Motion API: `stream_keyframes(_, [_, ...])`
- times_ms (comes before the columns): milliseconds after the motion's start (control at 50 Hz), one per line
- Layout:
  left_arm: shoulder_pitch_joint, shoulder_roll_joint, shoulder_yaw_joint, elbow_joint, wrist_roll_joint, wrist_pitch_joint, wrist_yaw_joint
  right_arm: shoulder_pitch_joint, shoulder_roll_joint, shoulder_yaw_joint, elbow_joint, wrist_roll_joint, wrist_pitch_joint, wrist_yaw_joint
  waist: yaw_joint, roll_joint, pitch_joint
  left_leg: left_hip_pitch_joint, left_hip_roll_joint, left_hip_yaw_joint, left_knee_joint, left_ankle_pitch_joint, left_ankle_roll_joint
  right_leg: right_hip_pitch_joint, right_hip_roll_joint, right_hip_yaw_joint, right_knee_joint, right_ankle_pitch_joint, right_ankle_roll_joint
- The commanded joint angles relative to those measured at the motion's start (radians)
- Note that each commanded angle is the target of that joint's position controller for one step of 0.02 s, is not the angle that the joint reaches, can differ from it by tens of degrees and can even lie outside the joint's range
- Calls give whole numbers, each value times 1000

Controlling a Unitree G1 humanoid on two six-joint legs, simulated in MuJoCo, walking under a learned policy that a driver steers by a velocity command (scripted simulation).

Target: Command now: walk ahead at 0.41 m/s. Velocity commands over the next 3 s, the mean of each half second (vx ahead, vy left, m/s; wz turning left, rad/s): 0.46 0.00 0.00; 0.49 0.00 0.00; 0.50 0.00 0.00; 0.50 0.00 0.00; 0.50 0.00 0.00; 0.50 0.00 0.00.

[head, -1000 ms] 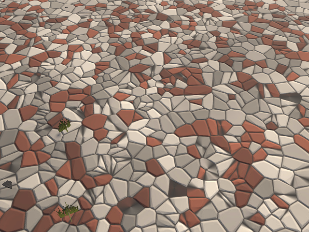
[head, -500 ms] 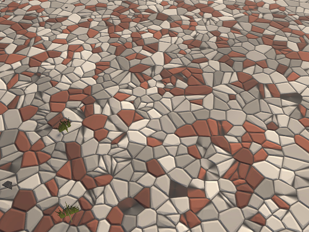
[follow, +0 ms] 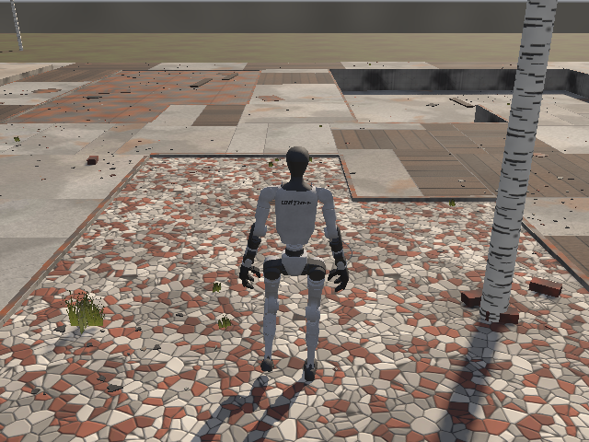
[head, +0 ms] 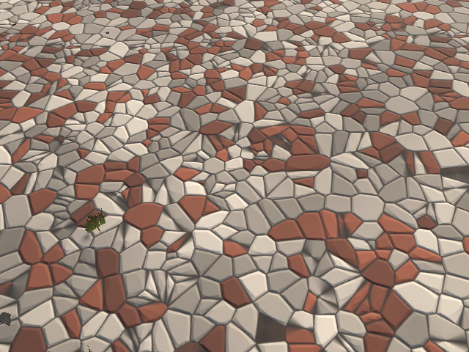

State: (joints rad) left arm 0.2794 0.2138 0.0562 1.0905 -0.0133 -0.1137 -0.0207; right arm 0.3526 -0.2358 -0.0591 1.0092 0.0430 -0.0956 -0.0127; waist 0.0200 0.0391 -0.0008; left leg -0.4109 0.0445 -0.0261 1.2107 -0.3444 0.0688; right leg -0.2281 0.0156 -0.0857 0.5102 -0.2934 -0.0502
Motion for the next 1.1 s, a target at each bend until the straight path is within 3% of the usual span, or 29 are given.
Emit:
stream_keyframes(20, [25,71,-11,-31,13,-6,-7,-33,-76,-26,-75,-10,-15,3,-17,-108,83,-297,107,-35,-6,145,27,135,-248,314,-368,79,-119])
stream_keyframes(60, [87,85,-13,-15,15,-1,6,-51,-52,-26,-78,-13,2,10,-19,-102,90,-301,109,-2,-60,182,2,129,-225,237,-381,230,-127])
stream_keyframes(100, [122,114,-11,-13,17,2,20,-137,-40,-23,-113,-21,9,10,-9,-82,104,-360,112,8,-153,236,-26,145,-232,211,-395,315,-142])
stream_keyframes(180, [147,132,-8,-33,16,13,37,-333,-20,-6,-182,-20,2,23,32,-89,128,-339,80,44,-450,381,-49,142,-214,147,-423,327,-135])
stream_keyframes(260, [215,139,1,-22,0,21,41,-450,-27,5,-223,-13,-7,47,56,-94,156,-316,46,60,-602,408,-29,230,-247,120,-408,328,-131])
stream_keyframes(320, [207,154,12,-24,-2,31,42,-455,-55,0,-242,-11,-16,65,21,-116,131,-255,18,66,-667,335,15,328,-281,103,-326,496,-110])
stream_keyframes(360, [175,183,22,-35,5,41,41,-313,-116,-29,-213,-12,-18,64,-70,-164,14,-33,-50,107,-659,274,54,356,-273,78,-141,855,-85])
stream_keyframes(380, [156,174,18,-44,9,49,40,-130,-161,-54,-158,-10,-15,58,-161,-164,-90,206,-79,124,-664,278,82,287,-226,42,72,929,-57])
stream_keyframes(400, [160,139,2,-70,21,49,37,51,-237,-75,-117,-23,-10,45,-213,-66,-230,540,103,-93,-635,251,144,34,-170,17,400,638,-24])
stream_keyframes(420, [315,-38,-46,-74,9,23,20,123,-303,-84,-86,-40,-10,53,-112,235,-426,866,361,-653,-802,-3,326,-330,42,91,776,-175,30])
stream_keyframes(440, [224,67,-22,-72,-23,-10,14,105,-202,-56,-88,-37,-11,52,-152,157,-404,837,337,-761,-927,-76,284,-440,19,236,899,-253,6])
stream_keyframes(460, [105,127,-5,-117,-45,-25,14,-1,-160,-43,-99,-30,-17,49,-133,128,-224,694,309,-584,-931,-3,228,-525,-36,201,924,-188,-10])
stream_keyframes(480, [42,140,-4,-136,-39,-31,24,-103,-127,-30,-124,-33,-21,48,-97,12,-146,518,278,-444,-950,131,198,-484,-96,180,873,-86,-17])
stream_keyframes(500, [20,140,8,-136,-21,-23,34,-160,-98,-21,-127,-43,-26,52,-59,-26,-87,364,241,-335,-973,238,180,-426,-133,167,809,-28,-16])
stream_keyframes(540, [80,96,11,-126,-12,9,38,-173,-63,-11,-109,-54,-31,59,0,15,-60,231,192,-229,-1030,265,172,-321,-172,174,733,12,-20])
stream_keyframes(600, [30,85,14,-151,-7,34,42,-127,-105,-18,-82,-48,-33,42,13,16,9,162,181,-151,-1098,280,191,-371,-191,153,611,66,3])
stream_keyframes(680, [-127,94,20,-203,8,31,37,-58,-135,-23,-67,-44,-22,15,-23,3,46,224,166,-94,-1122,298,171,-484,-187,138,366,286,37])
stream_keyframes(760, [-269,75,9,-237,0,21,21,9,-149,-25,-49,-31,-15,7,-71,11,67,268,141,-25,-1116,303,137,-432,-134,85,142,417,42])
stream_keyframes(840, [-361,83,2,-277,-9,14,-2,69,-158,-31,-18,-25,2,5,-96,19,94,406,195,-29,-1055,317,129,-459,-115,86,43,350,22])
stream_keyframes(900, [-320,120,14,-284,-11,4,-15,48,-177,-42,-16,-22,17,0,-51,46,64,477,229,-38,-967,470,103,-371,-85,70,0,236,-19])
stream_keyframes(920, [-242,146,27,-265,-10,1,-15,21,-183,-43,-23,-22,22,-1,-2,56,16,475,212,-16,-875,643,86,-252,-52,40,-16,218,-37])
stream_keyframes(940, [-77,189,53,-212,-7,0,-10,7,-161,-35,-29,-24,27,-1,73,41,-81,428,156,27,-685,761,60,-33,-20,16,-22,227,-65])
stream_keyframes(960, [116,269,78,-170,6,1,-1,16,-126,-17,-53,-39,27,-1,132,-62,-234,226,95,78,-367,548,20,281,-187,208,2,230,-130])
stream_keyframes(980, [190,344,92,-143,10,6,-6,142,19,24,-60,-40,3,13,61,-338,-358,-190,-102,54,-10,-106,-45,623,-412,707,-121,42,-297])
stream_keyframes(1000, [180,244,63,-149,4,5,-8,84,-79,4,-51,-15,-22,17,93,-262,-362,-312,-73,-95,128,-221,-26,624,-404,814,-213,-63,-277])
stream_keyframes(1020, [87,195,48,-169,1,1,-5,-13,-139,-11,-82,7,-37,19,83,-213,-220,-386,-18,-83,152,-145,-5,506,-373,658,-216,-18,-225])
stream_keyframes(1040, [0,165,36,-192,6,1,-4,-71,-142,-11,-96,4,-41,12,53,-123,-147,-353,39,-55,113,-46,0,358,-338,530,-234,86,-198])
stream_keyframes(1060, [-56,135,27,-200,15,0,-7,-100,-136,-18,-98,-14,-35,6,24,-85,-85,-307,72,-45,46,16,-3,222,-301,440,-264,172,-184])
stream_keyframes(1100, [-70,106,18,-189,26,-3,-12,-59,-100,-22,-91,-20,-6,3,-27,-116,-59,-205,107,-51,-27,72,-5,102,-259,348,-321,222,-176])
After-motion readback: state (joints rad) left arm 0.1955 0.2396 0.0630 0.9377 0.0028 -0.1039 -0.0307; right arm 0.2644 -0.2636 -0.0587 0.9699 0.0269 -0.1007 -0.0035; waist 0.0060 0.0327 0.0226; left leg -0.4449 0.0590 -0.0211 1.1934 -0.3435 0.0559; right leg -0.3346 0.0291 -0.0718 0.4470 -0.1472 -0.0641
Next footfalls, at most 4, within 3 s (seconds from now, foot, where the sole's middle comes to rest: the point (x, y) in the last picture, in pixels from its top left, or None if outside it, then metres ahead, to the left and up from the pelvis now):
0.40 left None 0.41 0.15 -0.77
0.96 right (292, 288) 0.71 -0.10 -0.77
1.52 left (217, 206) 1.03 0.14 -0.77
2.08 right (282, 146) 1.34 -0.10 -0.77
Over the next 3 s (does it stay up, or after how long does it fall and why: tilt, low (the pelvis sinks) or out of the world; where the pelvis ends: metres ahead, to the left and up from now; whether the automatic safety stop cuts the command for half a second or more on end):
stays up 1.66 0.06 0.01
